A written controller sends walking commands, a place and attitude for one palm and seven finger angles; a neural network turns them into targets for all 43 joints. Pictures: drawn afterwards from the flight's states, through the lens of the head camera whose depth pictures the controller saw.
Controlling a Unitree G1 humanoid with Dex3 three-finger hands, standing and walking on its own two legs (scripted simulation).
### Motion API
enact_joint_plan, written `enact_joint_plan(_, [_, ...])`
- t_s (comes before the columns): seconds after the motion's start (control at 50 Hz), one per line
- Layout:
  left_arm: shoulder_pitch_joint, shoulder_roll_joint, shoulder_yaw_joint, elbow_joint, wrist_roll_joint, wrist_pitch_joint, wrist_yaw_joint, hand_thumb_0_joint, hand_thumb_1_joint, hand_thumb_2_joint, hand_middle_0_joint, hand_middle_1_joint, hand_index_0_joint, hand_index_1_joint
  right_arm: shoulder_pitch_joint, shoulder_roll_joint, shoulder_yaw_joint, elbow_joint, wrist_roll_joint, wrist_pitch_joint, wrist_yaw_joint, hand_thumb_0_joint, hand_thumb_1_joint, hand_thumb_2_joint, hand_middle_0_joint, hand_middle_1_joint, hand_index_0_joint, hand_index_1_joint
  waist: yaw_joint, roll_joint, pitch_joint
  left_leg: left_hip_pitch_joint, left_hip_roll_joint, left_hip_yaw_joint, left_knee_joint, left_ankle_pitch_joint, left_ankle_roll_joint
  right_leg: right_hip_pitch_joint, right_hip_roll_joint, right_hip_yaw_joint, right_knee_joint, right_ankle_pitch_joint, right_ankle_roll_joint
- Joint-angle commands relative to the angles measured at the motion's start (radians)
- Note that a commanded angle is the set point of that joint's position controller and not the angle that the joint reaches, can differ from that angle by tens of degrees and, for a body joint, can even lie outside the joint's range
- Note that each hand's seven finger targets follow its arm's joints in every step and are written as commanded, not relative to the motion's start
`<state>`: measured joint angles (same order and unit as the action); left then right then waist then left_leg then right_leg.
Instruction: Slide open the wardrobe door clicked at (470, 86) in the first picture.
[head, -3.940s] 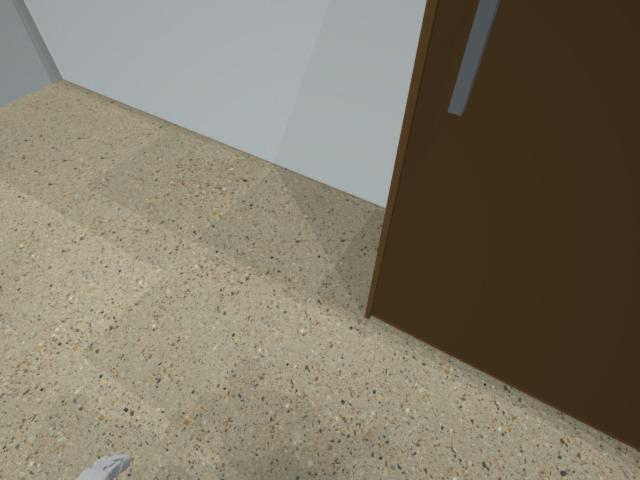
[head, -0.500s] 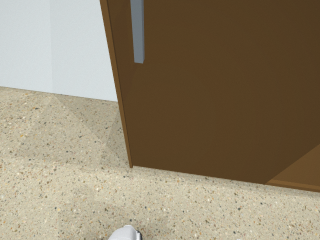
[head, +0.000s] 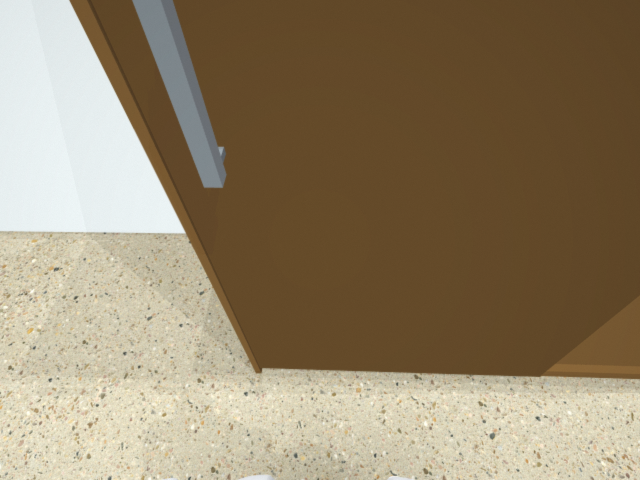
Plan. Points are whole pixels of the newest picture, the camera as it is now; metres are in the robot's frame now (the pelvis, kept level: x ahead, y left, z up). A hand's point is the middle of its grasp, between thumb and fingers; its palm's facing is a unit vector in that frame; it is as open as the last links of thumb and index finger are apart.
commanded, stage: come to a stop and stand still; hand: left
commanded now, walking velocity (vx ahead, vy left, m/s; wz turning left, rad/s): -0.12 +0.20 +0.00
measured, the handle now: (191, 85) +0.46 +0.16 +0.25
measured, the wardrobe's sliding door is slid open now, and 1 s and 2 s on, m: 0.00 0.00 0.00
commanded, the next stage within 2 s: look again from close up in 1.46 s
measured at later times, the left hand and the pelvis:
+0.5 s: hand out of the picture -0.06 +0.25 -0.17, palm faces +0.12 -0.97 -0.19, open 7.4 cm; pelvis -0.07 +0.05 +0.02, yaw +3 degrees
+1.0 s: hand out of the picture +0.03 +0.18 -0.15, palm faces +0.02 -0.98 -0.20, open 7.3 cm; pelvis -0.05 +0.01 +0.01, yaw +3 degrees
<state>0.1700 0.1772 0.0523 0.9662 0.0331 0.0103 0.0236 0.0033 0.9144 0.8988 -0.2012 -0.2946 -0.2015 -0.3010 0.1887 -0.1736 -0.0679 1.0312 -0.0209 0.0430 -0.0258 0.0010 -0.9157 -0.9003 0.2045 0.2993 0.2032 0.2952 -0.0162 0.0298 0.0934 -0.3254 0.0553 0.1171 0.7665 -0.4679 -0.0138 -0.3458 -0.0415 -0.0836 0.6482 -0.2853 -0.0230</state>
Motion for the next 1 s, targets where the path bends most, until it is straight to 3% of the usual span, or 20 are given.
enact_joint_plan(0.0, [0.064,0.183,0.044,-0.042,-0.005,-0.007,0.024,0.0,0.9,0.9,-0.2,-0.3,-0.2,-0.3,0.066,-0.055,-0.021,-0.057,0.007,0.017,-0.007,0.0,-0.9,-0.9,0.2,0.3,0.2,0.3,0.02,-0.197,-0.179,-0.151,-0.047,-0.157,0.459,-0.104,-0.022,0.184,-0.333,0.284,-0.246,0.78,-0.187])
enact_joint_plan(0.06, [0.044,0.155,0.036,-0.05,-0.013,-0.013,0.03,0.0,0.9,0.9,-0.2,-0.3,-0.2,-0.3,0.07,-0.079,-0.023,-0.045,0.002,0.016,0.004,0.0,-0.9,-0.9,0.2,0.3,0.2,0.3,0.022,-0.126,-0.193,-0.189,-0.034,-0.163,0.494,0.015,-0.045,0.235,-0.291,0.215,-0.233,0.749,-0.15])
enact_joint_plan(0.14, [0.088,0.165,0.042,-0.028,-0.01,-0.017,0.032,0.0,0.9,0.9,-0.2,-0.3,-0.2,-0.3,0.044,-0.085,-0.019,-0.058,-0.001,0.017,0.011,0.0,-0.9,-0.9,0.2,0.3,0.2,0.3,0.054,-0.167,-0.203,-0.207,-0.023,-0.159,0.394,0.041,-0.065,0.304,-0.296,0.229,-0.263,0.604,-0.149])
enact_joint_plan(0.26, [0.089,0.193,0.049,-0.02,0.007,-0.004,0.018,0.0,0.9,0.9,-0.2,-0.3,-0.2,-0.3,0.026,-0.066,-0.004,-0.073,0.005,0.004,0.024,0.0,-0.9,-0.9,0.2,0.3,0.2,0.3,0.073,-0.226,-0.153,-0.049,-0.024,-0.087,0.042,-0.009,-0.045,0.192,-0.271,0.26,-0.371,0.135,-0.137])
enact_joint_plan(0.34, [0.022,0.18,0.043,-0.007,0.0,0.009,0.01,0.0,0.9,0.9,-0.2,-0.3,-0.2,-0.3,0.183,-0.042,0.011,-0.017,0.007,-0.016,0.02,0.0,-0.9,-0.9,0.2,0.3,0.2,0.3,-0.002,-0.238,-0.139,0.221,-0.05,-0.026,-0.27,0.111,-0.013,-0.008,-0.186,0.2,-0.403,-0.194,-0.052])
enact_joint_plan(0.36, [0.008,0.161,0.035,-0.005,-0.008,0.013,0.008,0.0,0.9,0.9,-0.2,-0.3,-0.2,-0.3,0.248,-0.058,0.013,0.004,0.006,-0.024,0.016,0.0,-0.9,-0.9,0.2,0.3,0.2,0.3,-0.033,-0.167,-0.145,0.303,-0.038,-0.042,-0.377,0.152,-0.008,-0.073,-0.15,0.159,-0.345,-0.259,-0.011])
enact_joint_plan(0.4, [0.019,0.051,0.013,-0.015,-0.027,0.024,0.001,0.0,0.9,0.9,-0.2,-0.3,-0.2,-0.3,0.189,-0.177,-0.005,-0.022,-0.016,-0.035,0.005,0.0,-0.9,-0.9,0.2,0.3,0.2,0.3,-0.029,0.281,0.003,0.061,0.264,-0.462,-0.685,-0.31,0.078,-0.184,0.02,0.009,0.003,-0.198,0.07])
enact_joint_plan(0.42, [0.013,0.06,0.019,-0.013,-0.02,0.031,-0.003,0.0,0.9,0.9,-0.2,-0.3,-0.2,-0.3,0.088,-0.202,-0.001,-0.061,-0.02,-0.028,-0.002,0.0,-0.9,-0.9,0.2,0.3,0.2,0.3,-0.004,0.259,0.095,-0.138,0.334,-0.517,-0.773,-0.405,0.124,-0.138,0.005,0.073,0.124,-0.148,0.062])
enact_joint_plan(0.44, [0.027,0.074,0.024,0.003,-0.005,0.033,-0.01,0.0,0.9,0.9,-0.2,-0.3,-0.2,-0.3,0.039,-0.184,0.005,-0.068,-0.021,-0.034,-0.006,0.0,-0.9,-0.9,0.2,0.3,0.2,0.3,0.017,0.262,0.092,-0.174,0.313,-0.502,-0.773,-0.374,0.126,-0.107,-0.004,0.105,0.219,-0.117,0.056])
enact_joint_plan(0.5, [0.14,0.071,0.031,0.069,0.002,0.025,-0.03,0.0,0.9,0.9,-0.2,-0.3,-0.2,-0.3,0.049,-0.149,0.015,-0.052,-0.01,-0.054,-0.018,0.0,-0.9,-0.9,0.2,0.3,0.2,0.3,0.047,0.103,0.076,-0.012,0.202,-0.322,-0.683,-0.134,0.081,-0.199,0.038,0.105,0.412,-0.006,0.064])
enact_joint_plan(0.58, [0.117,0.083,0.03,0.068,0.002,0.015,-0.036,0.0,0.9,0.9,-0.2,-0.3,-0.2,-0.3,0.209,-0.126,0.009,0.002,-0.007,-0.07,-0.032,0.0,-0.9,-0.9,0.2,0.3,0.2,0.3,-0.011,0.107,0.007,0.235,0.205,-0.283,-0.612,0.129,0.074,-0.295,0.019,0.115,0.402,0.03,0.078])
enact_joint_plan(0.64, [0.066,0.086,0.027,0.046,0.0,0.021,-0.039,0.0,0.9,0.9,-0.2,-0.3,-0.2,-0.3,0.268,-0.123,0.005,0.029,-0.011,-0.072,-0.042,0.0,-0.9,-0.9,0.2,0.3,0.2,0.3,-0.036,0.115,0.002,0.303,0.26,-0.313,-0.575,0.319,0.129,-0.305,-0.011,0.113,0.323,-0.017,0.083])
enact_joint_plan(0.76, [0.01,0.028,0.003,0.037,-0.016,0.017,-0.038,0.0,0.9,0.9,-0.2,-0.3,-0.2,-0.3,0.275,-0.135,0.002,0.062,-0.018,-0.061,-0.041,0.0,-0.9,-0.9,0.2,0.3,0.2,0.3,-0.048,0.164,-0.068,0.273,0.241,-0.26,-0.471,0.635,0.155,-0.078,0.006,0.034,0.043,-0.143,0.068])
enact_joint_plan(0.8, [0.049,0.019,0.001,0.061,-0.021,0.008,-0.032,0.0,0.9,0.9,-0.2,-0.3,-0.2,-0.3,0.246,-0.137,-0.001,0.068,-0.014,-0.058,-0.035,0.0,-0.9,-0.9,0.2,0.3,0.2,0.3,-0.025,0.199,-0.086,0.227,0.213,-0.233,-0.439,0.628,0.132,0.017,0.024,0.008,-0.05,-0.074,0.059])
enact_joint_plan(0.84, [0.107,0.035,0.004,0.086,-0.021,-0.006,-0.026,0.0,0.9,0.9,-0.2,-0.3,-0.2,-0.3,0.237,-0.116,0.0,0.075,-0.003,-0.056,-0.031,0.0,-0.9,-0.9,0.2,0.3,0.2,0.3,0.013,0.13,-0.091,0.135,0.168,-0.204,-0.367,0.541,0.084,0.183,0.026,-0.001,-0.262,0.115,0.052])
enact_joint_plan(0.86, [0.14,0.064,0.007,0.106,-0.02,-0.016,-0.018,0.0,0.9,0.9,-0.2,-0.3,-0.2,-0.3,0.254,-0.087,0.006,0.082,0.004,-0.06,-0.025,0.0,-0.9,-0.9,0.2,0.3,0.2,0.3,0.023,0.058,-0.131,0.057,0.126,-0.169,-0.325,0.431,0.04,0.324,-0.034,0.058,-0.323,0.215,0.046])
enact_joint_plan(0.88, [0.167,0.119,0.014,0.126,-0.018,-0.027,-0.005,0.0,0.9,0.9,-0.2,-0.3,-0.2,-0.3,0.257,-0.026,0.021,0.077,0.012,-0.062,-0.019,0.0,-0.9,-0.9,0.2,0.3,0.2,0.3,0.029,-0.1,-0.163,-0.066,0.071,-0.089,-0.248,0.206,-0.007,0.444,-0.192,0.193,-0.324,0.31,0.008])
enact_joint_plan(0.9, [0.167,0.158,0.016,0.131,-0.021,-0.031,0.001,0.0,0.9,0.9,-0.2,-0.3,-0.2,-0.3,0.229,0.012,0.035,0.056,0.011,-0.055,-0.016,0.0,-0.9,-0.9,0.2,0.3,0.2,0.3,0.036,-0.222,-0.147,-0.093,0.029,-0.056,-0.179,-0.027,-0.026,0.377,-0.302,0.267,-0.361,0.322,-0.05])
enact_joint_plan(0.94, [0.107,0.13,0.013,0.12,-0.016,-0.025,0.007,0.0,0.9,0.9,-0.2,-0.3,-0.2,-0.3,0.209,0.017,0.031,0.055,0.003,-0.034,-0.015,0.0,-0.9,-0.9,0.2,0.3,0.2,0.3,0.025,-0.228,-0.075,-0.059,0.038,-0.083,-0.074,-0.053,-0.017,0.233,-0.272,0.231,-0.397,0.242,-0.097])
enact_joint_plan(0.98, [0.074,0.076,-0.004,0.126,-0.019,-0.028,0.008,0.0,0.9,0.9,-0.2,-0.3,-0.2,-0.3,0.21,0.003,0.032,0.085,0.002,-0.032,-0.016,0.0,-0.9,-0.9,0.2,0.3,0.2,0.3,0.016,-0.223,-0.023,-0.051,0.051,-0.083,-0.058,0.004,-0.019,0.219,-0.22,0.179,-0.359,0.407,-0.104])
